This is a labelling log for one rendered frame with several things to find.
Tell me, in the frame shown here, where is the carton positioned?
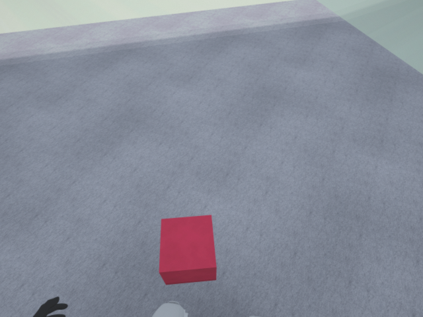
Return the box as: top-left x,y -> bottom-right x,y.
159,215 -> 217,285

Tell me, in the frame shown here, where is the left robot thigh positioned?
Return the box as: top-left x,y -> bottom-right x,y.
152,303 -> 188,317

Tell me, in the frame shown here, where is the left robot hand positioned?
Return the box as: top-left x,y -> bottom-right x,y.
33,297 -> 68,317

